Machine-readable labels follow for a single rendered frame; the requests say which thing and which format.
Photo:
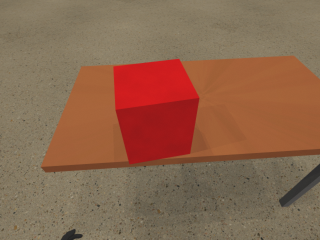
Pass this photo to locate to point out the table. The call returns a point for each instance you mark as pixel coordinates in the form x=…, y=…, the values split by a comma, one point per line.
x=249, y=108

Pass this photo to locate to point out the carton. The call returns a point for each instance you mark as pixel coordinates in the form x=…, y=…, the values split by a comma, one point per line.
x=156, y=106

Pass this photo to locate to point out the left robot hand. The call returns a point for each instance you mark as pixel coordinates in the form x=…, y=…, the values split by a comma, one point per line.
x=70, y=235

